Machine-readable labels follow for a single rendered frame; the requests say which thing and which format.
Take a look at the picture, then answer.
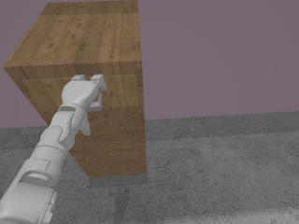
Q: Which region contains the left robot upper arm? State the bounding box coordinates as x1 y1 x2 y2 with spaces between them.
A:
0 181 58 224

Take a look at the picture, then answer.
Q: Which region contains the cabinet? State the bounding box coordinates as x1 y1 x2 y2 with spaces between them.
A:
3 0 147 177

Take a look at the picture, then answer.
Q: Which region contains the robot left hand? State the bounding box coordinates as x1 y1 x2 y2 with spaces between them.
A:
62 74 107 136

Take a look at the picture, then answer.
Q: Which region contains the handle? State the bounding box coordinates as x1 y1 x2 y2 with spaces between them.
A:
86 92 103 112

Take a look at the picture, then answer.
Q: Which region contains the drawer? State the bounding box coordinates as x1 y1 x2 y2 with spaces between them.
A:
22 75 137 110

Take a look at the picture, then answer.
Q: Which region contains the left robot forearm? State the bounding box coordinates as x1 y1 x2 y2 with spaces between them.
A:
0 103 85 214

